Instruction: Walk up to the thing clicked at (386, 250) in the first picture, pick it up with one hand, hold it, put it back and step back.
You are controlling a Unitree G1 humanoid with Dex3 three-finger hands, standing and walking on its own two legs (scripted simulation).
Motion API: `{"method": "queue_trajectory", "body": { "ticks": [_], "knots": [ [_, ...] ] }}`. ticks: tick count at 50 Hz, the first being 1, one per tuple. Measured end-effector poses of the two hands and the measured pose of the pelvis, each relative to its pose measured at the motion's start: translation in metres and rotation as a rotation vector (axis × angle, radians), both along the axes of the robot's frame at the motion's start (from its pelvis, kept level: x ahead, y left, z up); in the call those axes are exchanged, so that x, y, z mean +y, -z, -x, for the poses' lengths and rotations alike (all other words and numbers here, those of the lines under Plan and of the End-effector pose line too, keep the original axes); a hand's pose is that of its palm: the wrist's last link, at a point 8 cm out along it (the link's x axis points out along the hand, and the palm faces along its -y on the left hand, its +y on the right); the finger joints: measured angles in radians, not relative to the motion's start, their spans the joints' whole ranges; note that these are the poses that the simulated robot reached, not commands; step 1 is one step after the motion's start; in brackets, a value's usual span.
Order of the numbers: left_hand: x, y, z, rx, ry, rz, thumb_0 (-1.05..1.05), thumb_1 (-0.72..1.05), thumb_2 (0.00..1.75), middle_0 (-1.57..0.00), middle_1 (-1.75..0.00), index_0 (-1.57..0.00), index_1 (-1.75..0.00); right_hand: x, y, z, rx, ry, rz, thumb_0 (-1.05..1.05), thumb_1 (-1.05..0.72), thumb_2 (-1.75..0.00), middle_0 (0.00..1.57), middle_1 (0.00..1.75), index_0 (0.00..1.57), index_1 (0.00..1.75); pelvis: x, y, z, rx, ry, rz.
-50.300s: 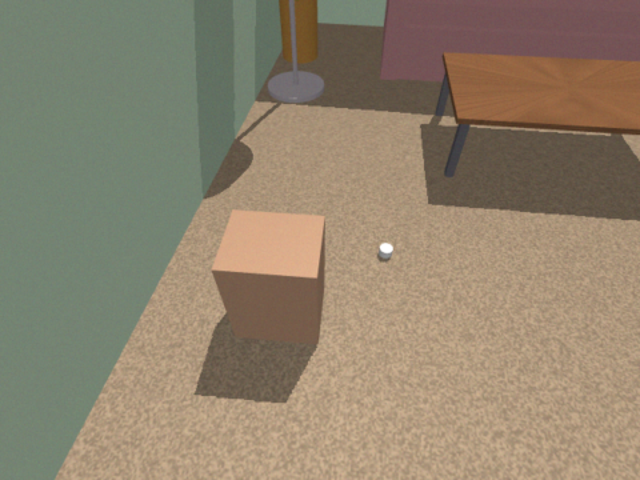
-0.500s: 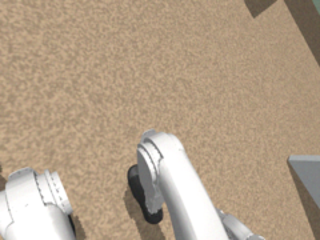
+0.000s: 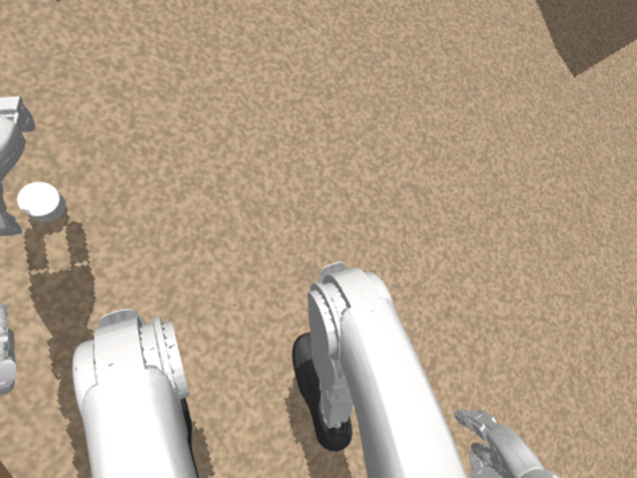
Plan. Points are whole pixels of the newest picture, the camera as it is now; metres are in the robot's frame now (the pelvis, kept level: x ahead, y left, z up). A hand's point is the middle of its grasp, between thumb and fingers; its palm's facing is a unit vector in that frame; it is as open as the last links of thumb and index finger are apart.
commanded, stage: withdraw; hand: left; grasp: from above
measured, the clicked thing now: (42, 202) +0.52 +0.30 -0.32
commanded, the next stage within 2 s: home in 0.12 s
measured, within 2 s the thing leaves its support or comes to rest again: neither
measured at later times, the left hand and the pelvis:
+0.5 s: hand out of the picture +0.50 +0.31 -0.13, palm faces -0.41 -0.19 -0.89, open 12.1 cm; pelvis +0.02 +0.01 +0.01, yaw +0 degrees
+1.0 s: hand out of the picture +0.30 +0.26 +0.09, palm faces -0.08 -0.84 -0.54, open 7.5 cm; pelvis +0.02 +0.00 +0.20, yaw +7 degrees
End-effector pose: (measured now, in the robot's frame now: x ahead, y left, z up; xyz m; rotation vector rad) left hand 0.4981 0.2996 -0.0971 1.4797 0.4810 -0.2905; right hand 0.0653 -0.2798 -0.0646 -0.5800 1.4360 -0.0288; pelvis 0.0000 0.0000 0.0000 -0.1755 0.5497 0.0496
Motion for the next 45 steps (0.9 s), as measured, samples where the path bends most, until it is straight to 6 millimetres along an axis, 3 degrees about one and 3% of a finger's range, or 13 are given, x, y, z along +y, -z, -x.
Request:
{"method": "queue_trajectory", "body": {
  "ticks": [8,15,20,25,32,37,45],
  "knots": [
    [0.015,0.022,-0.017,-0.047,-0.046,-0.048,0.01,-0.50,1.00,-0.10,-0.99,-0.09,-0.99,0.007,0.017,0.027,0.060,0.029,0.019,0.00,-0.90,-0.89,0.20,0.30,0.20,0.30,0.002,0.021,-0.001,-0.006,0.010,0.001],
    [0.023,0.010,-0.043,-0.101,-0.084,-0.075,0.00,-0.45,0.97,-0.14,-0.95,-0.14,-0.94,0.030,0.029,0.036,0.096,0.071,-0.047,0.00,-0.90,-0.89,0.20,0.30,0.20,0.30,0.006,0.023,-0.009,0.029,0.013,0.011],
    [0.020,-0.001,-0.037,-0.064,-0.100,-0.051,0.01,-0.31,0.94,-0.20,-0.81,-0.18,-0.82,0.038,0.027,0.030,0.097,0.103,-0.095,0.00,-0.90,-0.89,0.20,0.30,0.20,0.30,0.006,0.011,-0.013,0.054,0.008,0.011],
    [0.015,-0.026,-0.005,-0.051,-0.133,0.062,0.01,-0.05,0.89,-0.22,-0.63,-0.21,-0.64,0.034,0.014,0.012,0.073,0.115,-0.119,0.00,-0.90,-0.89,0.20,0.30,0.20,0.30,0.006,-0.012,-0.015,0.072,-0.004,0.004],
    [0.029,-0.098,0.062,-0.106,-0.290,0.252,0.00,0.42,0.85,-0.22,-0.41,-0.21,-0.41,0.020,-0.021,-0.044,-0.069,0.090,-0.109,0.00,-0.90,-0.89,0.20,0.30,0.20,0.30,0.005,-0.059,-0.014,0.080,-0.027,-0.028],
    [0.035,-0.138,0.113,-0.072,-0.415,0.356,0.01,0.69,0.87,-0.22,-0.34,-0.21,-0.34,0.022,-0.061,-0.094,-0.233,0.041,-0.125,0.00,-0.91,-0.89,0.20,0.30,0.20,0.30,0.005,-0.097,-0.012,0.054,-0.041,-0.043],
    [0.012,-0.197,0.179,-0.040,-0.582,0.591,0.01,0.85,0.89,-0.22,-0.31,-0.21,-0.30,0.046,-0.138,-0.152,-0.468,-0.014,-0.183,0.00,-0.91,-0.89,0.20,0.30,0.20,0.30,0.005,-0.163,-0.015,-0.015,-0.068,-0.062]
  ]
}}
